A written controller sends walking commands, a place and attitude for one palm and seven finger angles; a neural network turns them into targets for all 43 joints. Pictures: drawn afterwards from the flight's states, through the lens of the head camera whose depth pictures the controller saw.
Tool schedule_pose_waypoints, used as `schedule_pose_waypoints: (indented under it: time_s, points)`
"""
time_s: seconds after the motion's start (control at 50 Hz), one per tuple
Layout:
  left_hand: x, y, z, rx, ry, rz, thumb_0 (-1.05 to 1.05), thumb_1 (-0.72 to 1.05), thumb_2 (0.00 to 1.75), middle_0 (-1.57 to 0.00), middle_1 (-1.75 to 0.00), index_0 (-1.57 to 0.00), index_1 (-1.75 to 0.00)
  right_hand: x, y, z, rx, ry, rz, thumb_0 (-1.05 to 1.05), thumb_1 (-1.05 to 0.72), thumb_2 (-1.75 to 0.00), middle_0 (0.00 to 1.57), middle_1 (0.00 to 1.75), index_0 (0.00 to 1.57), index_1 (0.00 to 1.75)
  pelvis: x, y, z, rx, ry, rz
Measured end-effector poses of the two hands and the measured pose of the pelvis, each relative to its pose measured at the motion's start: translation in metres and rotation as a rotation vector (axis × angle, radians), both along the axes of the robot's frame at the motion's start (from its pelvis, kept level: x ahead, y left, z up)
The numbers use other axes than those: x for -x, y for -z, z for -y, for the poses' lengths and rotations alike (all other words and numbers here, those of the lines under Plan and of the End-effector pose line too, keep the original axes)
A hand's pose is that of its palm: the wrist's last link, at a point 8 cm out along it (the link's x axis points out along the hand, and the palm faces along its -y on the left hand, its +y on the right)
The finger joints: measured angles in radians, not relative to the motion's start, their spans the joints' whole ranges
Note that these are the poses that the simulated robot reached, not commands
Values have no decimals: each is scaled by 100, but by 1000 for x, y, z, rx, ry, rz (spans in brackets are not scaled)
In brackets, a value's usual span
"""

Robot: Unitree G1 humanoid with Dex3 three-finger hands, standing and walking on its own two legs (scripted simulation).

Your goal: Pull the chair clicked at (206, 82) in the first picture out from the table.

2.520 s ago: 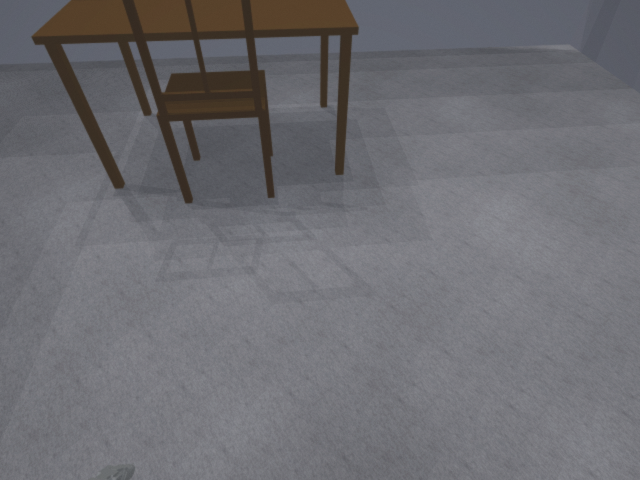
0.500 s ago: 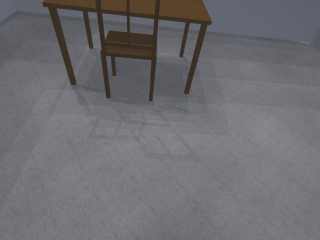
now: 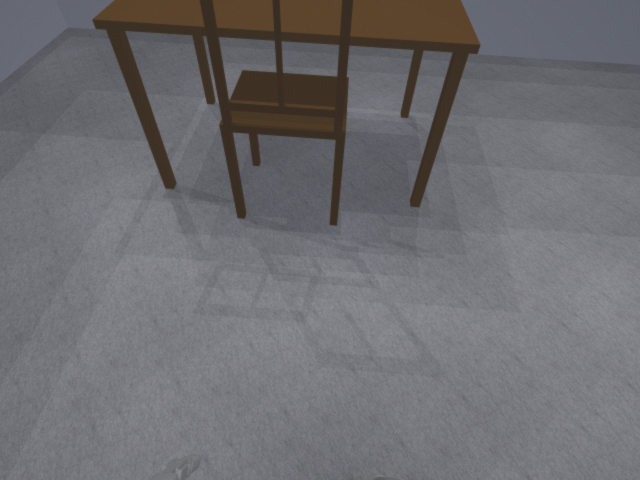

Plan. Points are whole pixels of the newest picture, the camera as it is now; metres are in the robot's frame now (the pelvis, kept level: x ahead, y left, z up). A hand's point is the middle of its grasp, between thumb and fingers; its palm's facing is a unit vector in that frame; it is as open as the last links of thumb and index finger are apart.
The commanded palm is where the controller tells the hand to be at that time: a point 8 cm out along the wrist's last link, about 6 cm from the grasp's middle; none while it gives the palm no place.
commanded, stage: walk to a spot facing it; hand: left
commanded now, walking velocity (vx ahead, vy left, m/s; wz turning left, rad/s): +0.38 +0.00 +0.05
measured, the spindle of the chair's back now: (278, 52) +1.19 +0.16 -0.04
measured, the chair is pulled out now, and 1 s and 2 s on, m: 0.00 0.00 0.00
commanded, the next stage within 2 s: take the last steps up to it in 0.68 s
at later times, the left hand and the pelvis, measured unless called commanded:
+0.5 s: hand (161, 459) +0.18 +0.23 -0.16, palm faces +0.06 -0.99 -0.15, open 7.4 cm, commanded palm none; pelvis +0.23 +0.06 +0.02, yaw -3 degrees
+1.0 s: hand (249, 256) +0.53 +0.16 -0.14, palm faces -0.18 -0.96 -0.23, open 7.4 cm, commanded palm none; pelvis +0.41 -0.01 +0.02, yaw -11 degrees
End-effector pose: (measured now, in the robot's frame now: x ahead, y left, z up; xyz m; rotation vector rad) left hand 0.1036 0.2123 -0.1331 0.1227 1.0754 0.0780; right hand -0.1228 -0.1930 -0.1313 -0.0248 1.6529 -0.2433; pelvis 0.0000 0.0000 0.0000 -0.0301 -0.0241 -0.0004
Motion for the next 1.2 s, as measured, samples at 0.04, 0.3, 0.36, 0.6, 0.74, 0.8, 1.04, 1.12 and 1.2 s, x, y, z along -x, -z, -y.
schedule_pose_waypoints:
  time_s: [0.04, 0.3, 0.36, 0.6, 0.74, 0.8, 1.04, 1.12, 1.2]
  points:
    - [4, -4, -5, -13, -37, -41, 0, 91, 90, -20, -30, -20, -30, -50, -1, 15, 19, -38, 76, 0, -90, -89, 20, 29, 21, 30, -19, -7, 2, 0, -5, 6]
    - [36, -10, -37, -12, -168, -422, 0, 92, 90, -20, -30, -20, -30, -360, -24, 7, 46, -246, 496, 0, -91, -89, 19, 29, 20, 30, -143, -20, -28, -1, -10, -21]
    - [26, 0, -45, 16, -200, -475, 0, 91, 90, -20, -30, -20, -30, -412, -18, -15, 48, -287, 533, 0, -91, -89, 19, 29, 20, 30, -178, -9, -46, 0, -6, -17]
    - [-178, -10, -80, -22, -49, -288, 1, 91, 90, -20, -30, -20, -30, -432, -30, -16, 125, -101, 467, -4, -96, -89, 20, 29, 21, 30, -272, -26, -64, -41, 89, 5]
    - [-315, -25, -62, -73, 69, -143, 1, 92, 90, -20, -30, -19, -30, -402, -11, -8, 71, 20, 269, -2, -93, -89, 20, 29, 20, 30, -328, -23, -43, -61, 151, 2]
    - [-367, -26, -44, -109, 138, -114, 1, 92, 90, -20, -30, -19, -30, -396, 4, -3, 38, 86, 199, -1, -92, -89, 20, 29, 20, 30, -354, -14, -26, -65, 186, 3]
    - [-428, -31, 8, -107, 140, -108, 0, 93, 90, -20, -30, -20, -30, -496, -2, 44, 37, 88, 253, 0, -91, -89, 20, 29, 20, 30, -426, -23, 14, -40, 190, -6]
    - [-428, -30, 5, -85, 107, -139, 0, 94, 90, -20, -30, -20, -30, -543, -12, 48, 46, 48, 303, 0, -91, -89, 20, 29, 20, 30, -450, -29, 14, -26, 166, -15]
    - [-421, -22, -1, -47, 53, -189, 0, 93, 90, -20, -30, -20, -30, -589, -18, 47, 60, -9, 325, 0, -92, -89, 20, 29, 20, 30, -476, -29, 7, -11, 135, -18]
